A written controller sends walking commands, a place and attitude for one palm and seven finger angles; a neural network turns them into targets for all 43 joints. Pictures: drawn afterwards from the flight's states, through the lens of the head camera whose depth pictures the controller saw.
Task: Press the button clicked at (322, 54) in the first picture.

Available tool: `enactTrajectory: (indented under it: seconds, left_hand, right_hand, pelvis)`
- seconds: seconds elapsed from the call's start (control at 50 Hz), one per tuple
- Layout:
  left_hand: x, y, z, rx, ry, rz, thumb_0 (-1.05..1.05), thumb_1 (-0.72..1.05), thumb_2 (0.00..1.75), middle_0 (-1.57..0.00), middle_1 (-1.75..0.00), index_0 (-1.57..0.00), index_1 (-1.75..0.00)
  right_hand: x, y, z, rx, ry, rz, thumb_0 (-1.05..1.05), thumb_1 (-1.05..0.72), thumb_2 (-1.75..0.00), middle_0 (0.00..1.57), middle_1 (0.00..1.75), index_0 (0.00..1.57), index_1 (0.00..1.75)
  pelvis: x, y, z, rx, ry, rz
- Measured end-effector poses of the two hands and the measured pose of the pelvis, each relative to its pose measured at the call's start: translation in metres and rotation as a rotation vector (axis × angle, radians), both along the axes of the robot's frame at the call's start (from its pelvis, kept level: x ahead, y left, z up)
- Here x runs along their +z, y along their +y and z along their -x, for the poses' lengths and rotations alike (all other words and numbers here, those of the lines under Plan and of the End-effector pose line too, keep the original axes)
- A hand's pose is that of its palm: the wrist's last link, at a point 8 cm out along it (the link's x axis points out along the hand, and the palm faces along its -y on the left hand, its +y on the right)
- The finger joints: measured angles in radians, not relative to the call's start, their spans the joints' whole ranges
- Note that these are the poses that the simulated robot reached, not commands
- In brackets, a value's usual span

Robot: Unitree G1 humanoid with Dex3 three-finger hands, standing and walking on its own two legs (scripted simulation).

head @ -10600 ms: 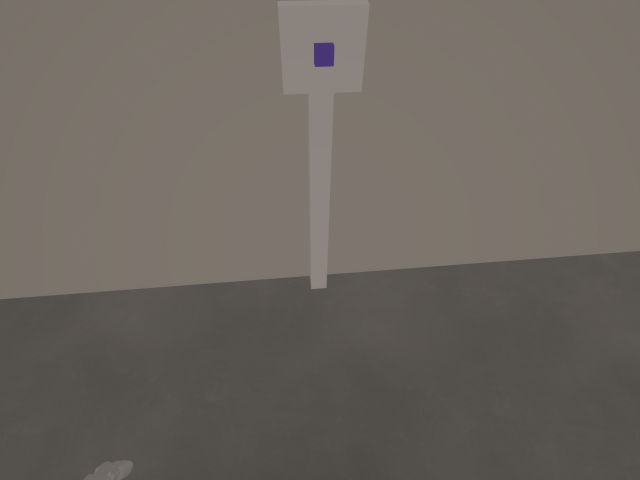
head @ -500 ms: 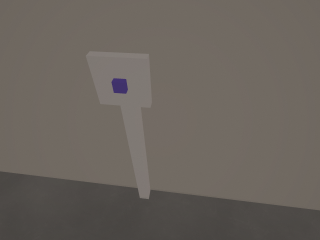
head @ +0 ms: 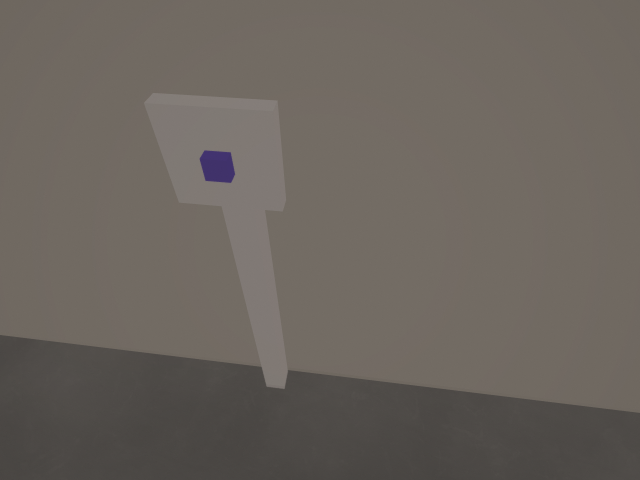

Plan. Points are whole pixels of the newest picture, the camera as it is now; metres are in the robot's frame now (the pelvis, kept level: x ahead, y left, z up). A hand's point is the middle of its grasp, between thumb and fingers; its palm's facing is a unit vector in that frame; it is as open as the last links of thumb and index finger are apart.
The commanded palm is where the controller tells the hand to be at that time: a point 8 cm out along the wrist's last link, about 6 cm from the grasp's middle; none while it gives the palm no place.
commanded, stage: look again from close up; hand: left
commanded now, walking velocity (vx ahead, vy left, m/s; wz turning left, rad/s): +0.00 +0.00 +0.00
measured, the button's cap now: (218, 165) +0.51 +0.18 +0.13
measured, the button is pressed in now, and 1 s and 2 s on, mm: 0 0 0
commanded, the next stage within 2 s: raise the hand and make a fist in 0.04 s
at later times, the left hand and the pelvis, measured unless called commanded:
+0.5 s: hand (214, 416) +0.20 +0.14 +0.01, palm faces -0.07 -1.00 +0.04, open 5.8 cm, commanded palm +0.12 +0.23 -0.03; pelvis +0.00 +0.00 -0.04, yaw +1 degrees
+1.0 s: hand (151, 397) +0.21 +0.21 +0.03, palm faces -0.05 -1.00 -0.03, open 3.1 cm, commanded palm +0.16 +0.26 +0.04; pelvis +0.02 +0.03 -0.05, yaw +2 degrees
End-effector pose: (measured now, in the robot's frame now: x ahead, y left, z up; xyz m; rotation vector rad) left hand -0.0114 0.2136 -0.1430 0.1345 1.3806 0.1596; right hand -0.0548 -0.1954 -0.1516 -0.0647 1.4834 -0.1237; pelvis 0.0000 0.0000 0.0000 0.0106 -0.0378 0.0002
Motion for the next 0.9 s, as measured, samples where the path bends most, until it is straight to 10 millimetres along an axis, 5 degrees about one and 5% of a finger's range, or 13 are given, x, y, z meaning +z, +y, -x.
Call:
enactTrajectory:
  seconds: [0.18, 0.28, 0.36, 0.42, 0.52, 0.62, 0.72, 0.8, 0.9]
  left_hand:
    - [0.004, 0.000, -0.007, 0.045, -0.029, -0.010, 0.02, 0.93, 0.89, -0.21, -0.30, -0.20, -0.30]
    - [0.083, 0.029, -0.097, 0.109, -0.595, -0.132, 0.05, 0.97, 0.89, -0.24, -0.34, -0.24, -0.34]
    - [0.153, 0.013, -0.175, 0.011, -1.073, -0.068, 0.04, 0.95, 0.90, -0.30, -0.41, -0.30, -0.41]
    - [0.174, -0.009, -0.203, -0.067, -1.341, 0.084, 0.02, 0.94, 0.90, -0.36, -0.48, -0.36, -0.48]
    - [0.140, -0.019, -0.180, -0.203, -1.356, 0.219, 0.01, 0.91, 0.89, -0.49, -0.62, -0.49, -0.62]
    - [0.109, 0.017, -0.127, -0.097, -1.175, 0.128, 0.01, 0.90, 0.89, -0.63, -0.76, -0.63, -0.76]
    - [0.146, 0.046, -0.123, -0.070, -1.369, -0.020, 0.02, 0.90, 0.90, -0.77, -0.91, -0.76, -0.91]
    - [0.171, 0.032, -0.164, -0.232, -1.512, 0.073, 0.02, 0.90, 0.90, -0.87, -1.03, -0.87, -1.03]
    - [0.160, 0.022, -0.204, -0.358, -1.296, 0.228, 0.01, 0.90, 0.90, -1.01, -1.18, -1.01, -1.18]
  right_hand:
    - [0.000, -0.005, -0.026, 0.013, -0.072, 0.008, 0.01, -0.91, -0.90, 0.19, 0.29, 0.19, 0.30]
    - [0.012, -0.037, -0.089, 0.021, -0.442, 0.113, 0.03, -0.93, -0.90, 0.20, 0.30, 0.20, 0.30]
    - [0.037, -0.060, -0.157, 0.058, -0.743, 0.178, 0.03, -0.93, -0.90, 0.20, 0.29, 0.20, 0.30]
    - [0.066, -0.069, -0.203, 0.103, -0.921, 0.209, 0.03, -0.92, -0.90, 0.19, 0.29, 0.19, 0.30]
    - [0.109, -0.071, -0.262, 0.192, -1.088, 0.241, 0.02, -0.91, -0.90, 0.19, 0.29, 0.19, 0.30]
    - [0.115, -0.051, -0.301, 0.267, -1.122, 0.235, 0.02, -0.91, -0.90, 0.19, 0.29, 0.19, 0.30]
    - [0.079, -0.009, -0.312, 0.350, -1.061, 0.133, 0.01, -0.91, -0.90, 0.19, 0.29, 0.19, 0.30]
    - [0.043, 0.025, -0.293, 0.339, -0.976, 0.024, 0.01, -0.90, -0.90, 0.19, 0.29, 0.20, 0.30]
    - [0.026, 0.039, -0.253, 0.194, -0.854, -0.025, 0.02, -0.90, -0.90, 0.20, 0.30, 0.20, 0.30]
  pelvis:
    - [-0.001, -0.002, -0.002, -0.005, -0.003, 0.004]
    - [-0.006, 0.002, -0.002, 0.018, 0.000, 0.000]
    - [-0.014, 0.004, 0.002, 0.042, 0.035, -0.001]
    - [-0.024, 0.001, 0.004, 0.032, 0.078, -0.009]
    - [-0.040, -0.004, 0.000, 0.023, 0.110, -0.004]
    - [-0.051, -0.003, -0.007, 0.043, 0.149, 0.016]
    - [-0.061, 0.006, -0.010, 0.082, 0.179, 0.055]
    - [-0.065, 0.014, -0.007, 0.088, 0.194, 0.069]
    - [-0.056, 0.022, -0.014, 0.058, 0.199, 0.053]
